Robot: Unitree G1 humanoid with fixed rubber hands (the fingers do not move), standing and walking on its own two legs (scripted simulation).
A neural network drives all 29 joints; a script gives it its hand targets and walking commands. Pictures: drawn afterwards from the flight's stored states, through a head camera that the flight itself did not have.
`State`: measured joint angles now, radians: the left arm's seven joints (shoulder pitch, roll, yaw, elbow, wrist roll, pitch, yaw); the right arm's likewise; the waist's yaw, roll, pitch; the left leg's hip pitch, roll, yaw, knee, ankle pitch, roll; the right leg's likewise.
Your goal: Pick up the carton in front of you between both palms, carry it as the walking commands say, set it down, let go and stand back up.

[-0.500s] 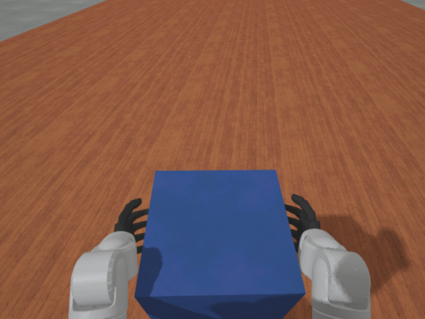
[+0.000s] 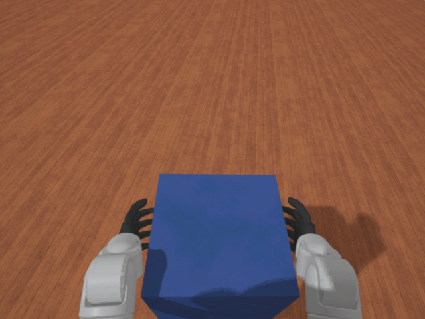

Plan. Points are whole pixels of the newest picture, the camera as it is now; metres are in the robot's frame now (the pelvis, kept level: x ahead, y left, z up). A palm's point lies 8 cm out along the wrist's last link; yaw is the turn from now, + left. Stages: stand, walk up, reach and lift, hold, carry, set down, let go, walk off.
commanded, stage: carry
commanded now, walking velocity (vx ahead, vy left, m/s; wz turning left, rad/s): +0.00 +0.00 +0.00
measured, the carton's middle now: (216, 254) +0.27 +0.00 -0.01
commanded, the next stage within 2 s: none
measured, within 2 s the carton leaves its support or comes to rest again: neither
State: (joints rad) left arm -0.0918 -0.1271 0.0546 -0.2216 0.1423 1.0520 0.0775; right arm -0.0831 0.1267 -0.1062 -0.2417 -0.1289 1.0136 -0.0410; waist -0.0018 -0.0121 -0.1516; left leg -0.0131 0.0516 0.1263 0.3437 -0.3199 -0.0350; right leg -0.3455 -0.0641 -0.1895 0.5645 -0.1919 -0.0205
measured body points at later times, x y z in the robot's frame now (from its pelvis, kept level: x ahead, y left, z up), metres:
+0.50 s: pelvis +0.06 +0.04 -0.01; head +0.07 +0.05 +0.44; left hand +0.36 +0.19 +0.00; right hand +0.36 -0.12 +0.01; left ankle -0.04 +0.12 -0.74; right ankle -0.03 -0.12 -0.73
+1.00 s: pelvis +0.12 +0.00 -0.01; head +0.12 -0.01 +0.44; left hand +0.42 +0.15 +0.01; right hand +0.42 -0.16 +0.01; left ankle +0.02 +0.12 -0.74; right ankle +0.05 -0.10 -0.74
